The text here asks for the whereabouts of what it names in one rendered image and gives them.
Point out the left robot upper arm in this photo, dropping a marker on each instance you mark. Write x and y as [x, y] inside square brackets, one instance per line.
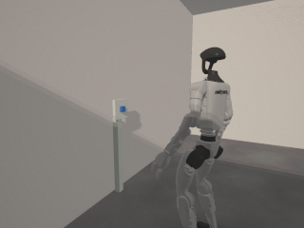
[197, 90]

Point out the robot left shin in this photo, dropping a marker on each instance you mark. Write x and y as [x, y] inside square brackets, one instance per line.
[188, 215]

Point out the right robot upper arm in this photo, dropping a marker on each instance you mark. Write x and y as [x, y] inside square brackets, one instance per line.
[228, 109]

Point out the right robot forearm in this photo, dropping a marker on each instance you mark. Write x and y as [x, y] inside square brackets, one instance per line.
[219, 132]

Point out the left robot forearm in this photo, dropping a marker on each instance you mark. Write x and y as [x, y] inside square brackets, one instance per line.
[180, 136]

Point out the panel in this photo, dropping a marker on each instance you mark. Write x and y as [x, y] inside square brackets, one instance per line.
[118, 142]

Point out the button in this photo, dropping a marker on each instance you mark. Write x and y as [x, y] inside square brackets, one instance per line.
[122, 108]

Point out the robot left hand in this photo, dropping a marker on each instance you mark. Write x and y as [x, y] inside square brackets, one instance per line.
[162, 160]

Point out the humanoid robot torso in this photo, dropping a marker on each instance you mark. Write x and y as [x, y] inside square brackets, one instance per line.
[211, 117]

